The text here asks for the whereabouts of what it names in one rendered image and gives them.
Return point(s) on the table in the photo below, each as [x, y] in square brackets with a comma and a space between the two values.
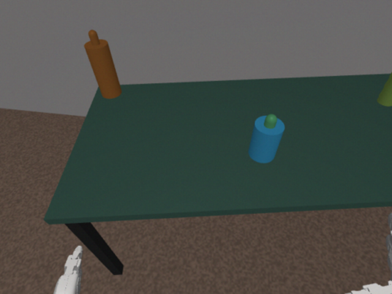
[169, 150]

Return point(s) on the right robot hand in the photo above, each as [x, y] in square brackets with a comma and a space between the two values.
[375, 288]

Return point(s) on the left robot hand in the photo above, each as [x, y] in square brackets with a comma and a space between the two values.
[69, 283]

